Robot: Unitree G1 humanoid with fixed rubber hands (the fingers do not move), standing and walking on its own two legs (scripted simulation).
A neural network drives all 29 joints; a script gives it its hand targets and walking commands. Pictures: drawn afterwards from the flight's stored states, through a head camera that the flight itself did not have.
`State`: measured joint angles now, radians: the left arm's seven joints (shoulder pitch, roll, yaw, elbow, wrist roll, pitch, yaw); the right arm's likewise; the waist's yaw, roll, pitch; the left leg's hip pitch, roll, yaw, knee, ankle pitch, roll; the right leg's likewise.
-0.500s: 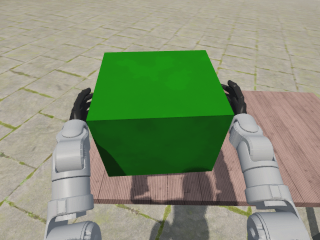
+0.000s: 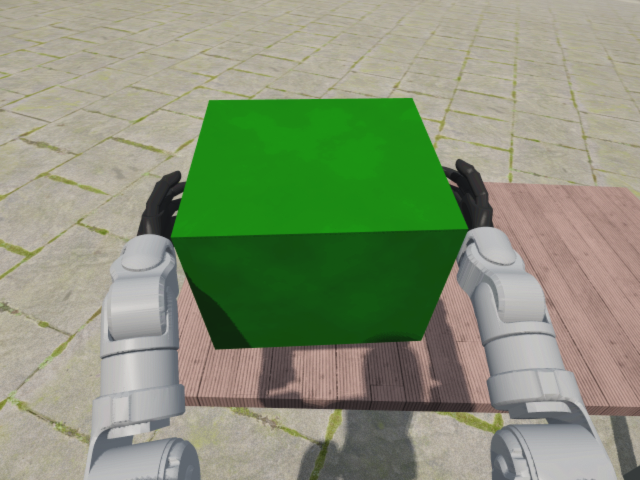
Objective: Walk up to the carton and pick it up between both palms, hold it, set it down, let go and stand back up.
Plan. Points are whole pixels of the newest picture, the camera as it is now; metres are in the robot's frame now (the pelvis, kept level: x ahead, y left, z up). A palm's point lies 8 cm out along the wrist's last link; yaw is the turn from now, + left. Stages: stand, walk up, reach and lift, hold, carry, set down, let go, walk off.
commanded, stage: hold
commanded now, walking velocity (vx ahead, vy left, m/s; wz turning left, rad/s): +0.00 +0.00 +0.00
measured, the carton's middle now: (315, 221) +0.42 -0.01 +0.14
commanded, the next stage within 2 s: none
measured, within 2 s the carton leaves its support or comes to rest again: neither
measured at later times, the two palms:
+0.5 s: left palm (163, 244) +0.35 +0.18 +0.17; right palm (473, 231) +0.35 -0.19 +0.18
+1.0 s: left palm (163, 240) +0.35 +0.17 +0.17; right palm (478, 228) +0.35 -0.19 +0.19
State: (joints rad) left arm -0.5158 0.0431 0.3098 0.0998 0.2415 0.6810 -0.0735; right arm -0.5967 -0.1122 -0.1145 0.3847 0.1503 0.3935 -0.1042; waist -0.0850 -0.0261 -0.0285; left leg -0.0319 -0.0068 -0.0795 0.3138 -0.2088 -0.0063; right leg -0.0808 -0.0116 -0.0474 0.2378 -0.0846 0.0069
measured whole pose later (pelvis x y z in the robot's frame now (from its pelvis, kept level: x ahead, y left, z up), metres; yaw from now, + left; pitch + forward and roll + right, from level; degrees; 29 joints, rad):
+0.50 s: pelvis +0.00 +0.00 +0.00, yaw +0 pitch -4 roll -1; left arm -0.50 0.03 0.32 0.09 0.25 0.69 -0.08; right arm -0.59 -0.11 -0.10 0.37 0.16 0.40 -0.11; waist -0.08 -0.02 -0.02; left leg -0.03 0.00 -0.07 0.31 -0.21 -0.01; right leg -0.08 -0.01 -0.04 0.24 -0.08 0.00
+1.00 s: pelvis +0.00 +0.00 +0.00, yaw +0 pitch -4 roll -1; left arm -0.49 0.03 0.31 0.08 0.24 0.69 -0.07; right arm -0.58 -0.13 -0.10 0.37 0.17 0.40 -0.10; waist -0.09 -0.02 -0.03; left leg -0.02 0.00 -0.07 0.31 -0.21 -0.01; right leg -0.08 -0.01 -0.04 0.24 -0.08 0.01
